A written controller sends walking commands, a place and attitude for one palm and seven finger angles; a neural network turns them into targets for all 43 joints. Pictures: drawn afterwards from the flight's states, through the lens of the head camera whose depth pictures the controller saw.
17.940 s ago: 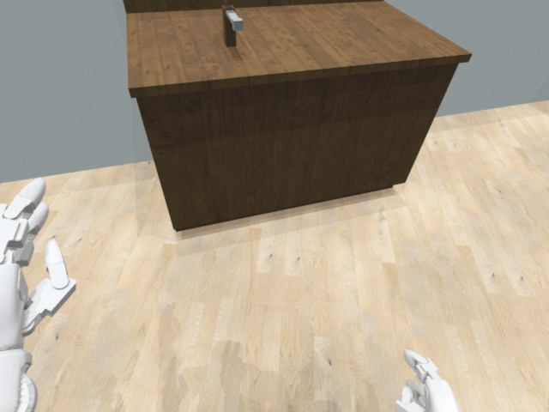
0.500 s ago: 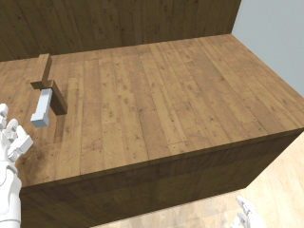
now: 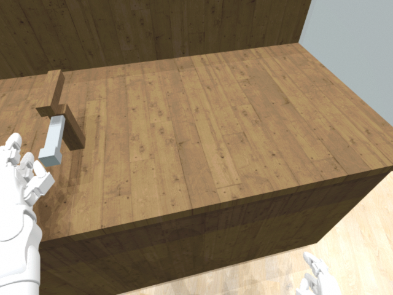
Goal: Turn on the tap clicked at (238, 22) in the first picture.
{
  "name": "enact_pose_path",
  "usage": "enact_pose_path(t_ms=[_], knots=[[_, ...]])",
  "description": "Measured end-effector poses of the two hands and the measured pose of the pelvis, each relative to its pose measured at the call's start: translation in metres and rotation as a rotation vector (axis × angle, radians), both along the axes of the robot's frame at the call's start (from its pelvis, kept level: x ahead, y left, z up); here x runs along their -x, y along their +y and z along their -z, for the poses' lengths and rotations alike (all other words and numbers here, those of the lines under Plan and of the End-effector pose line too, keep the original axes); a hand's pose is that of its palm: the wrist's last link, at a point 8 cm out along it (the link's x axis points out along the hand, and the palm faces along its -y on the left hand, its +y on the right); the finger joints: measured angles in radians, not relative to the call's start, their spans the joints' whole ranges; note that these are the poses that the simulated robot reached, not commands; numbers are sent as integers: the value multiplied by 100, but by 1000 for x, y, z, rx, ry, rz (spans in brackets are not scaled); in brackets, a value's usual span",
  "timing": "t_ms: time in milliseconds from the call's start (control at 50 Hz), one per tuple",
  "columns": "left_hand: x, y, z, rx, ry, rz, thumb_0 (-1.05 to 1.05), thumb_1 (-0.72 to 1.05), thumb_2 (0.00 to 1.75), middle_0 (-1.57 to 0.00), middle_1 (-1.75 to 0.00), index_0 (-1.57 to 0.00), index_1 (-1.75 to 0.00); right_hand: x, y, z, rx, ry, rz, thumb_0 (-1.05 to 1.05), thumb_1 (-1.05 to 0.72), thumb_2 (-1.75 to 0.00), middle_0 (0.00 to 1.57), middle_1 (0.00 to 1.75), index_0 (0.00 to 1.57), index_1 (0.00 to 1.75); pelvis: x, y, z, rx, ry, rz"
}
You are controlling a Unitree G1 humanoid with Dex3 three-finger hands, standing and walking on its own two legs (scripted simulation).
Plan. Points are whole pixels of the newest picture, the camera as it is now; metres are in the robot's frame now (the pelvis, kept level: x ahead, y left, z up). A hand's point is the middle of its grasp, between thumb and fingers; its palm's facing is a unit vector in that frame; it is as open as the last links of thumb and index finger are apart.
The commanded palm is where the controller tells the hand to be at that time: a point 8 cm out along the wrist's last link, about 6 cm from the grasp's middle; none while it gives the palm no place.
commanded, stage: push the lever round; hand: left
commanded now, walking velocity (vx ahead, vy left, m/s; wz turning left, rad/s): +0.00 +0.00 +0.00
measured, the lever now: (50, 156) +0.32 +0.32 +0.12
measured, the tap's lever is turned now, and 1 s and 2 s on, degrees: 1 10 44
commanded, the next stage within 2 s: none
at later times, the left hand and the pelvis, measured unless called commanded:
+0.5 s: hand (65, 181) +0.28 +0.28 +0.11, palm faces +0.59 -0.81 -0.05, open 7.8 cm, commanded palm +0.24 +0.31 +0.11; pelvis -0.01 -0.01 +0.00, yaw +0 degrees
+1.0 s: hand (85, 172) +0.30 +0.25 +0.11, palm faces +0.67 -0.74 -0.04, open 7.8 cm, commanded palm +0.26 +0.27 +0.11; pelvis -0.02 -0.01 +0.00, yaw +1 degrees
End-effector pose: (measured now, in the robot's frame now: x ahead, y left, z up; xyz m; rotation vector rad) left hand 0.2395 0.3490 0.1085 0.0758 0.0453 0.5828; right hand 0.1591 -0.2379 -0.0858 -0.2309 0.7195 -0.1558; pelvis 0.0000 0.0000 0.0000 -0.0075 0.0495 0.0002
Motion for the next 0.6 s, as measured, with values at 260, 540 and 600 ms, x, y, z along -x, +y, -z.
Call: enact_pose_path(t_ms=[260, 540, 600], knots=[[5, -19, -3, -5, -21, 7, 3, 92, 90, -16, -15, -15, -15, -4, 0, 0, -14, -11, -1, 2, -91, -90, 20, 30, 20, 30, 0, -2, 0, -3, -11, 3], [11, -47, -5, 8, -52, -49, 2, 90, 90, -16, -15, -15, -15, -12, 4, -4, -22, -37, -38, 2, -91, -90, 20, 30, 20, 30, 9, -7, 0, -7, -26, -6], [8, -52, -5, 10, -49, -56, 2, 90, 90, -16, -15, -15, -15, -12, 4, -4, -26, -36, -38, 2, -91, -90, 20, 30, 20, 30, 11, -8, 0, -8, -28, -4]])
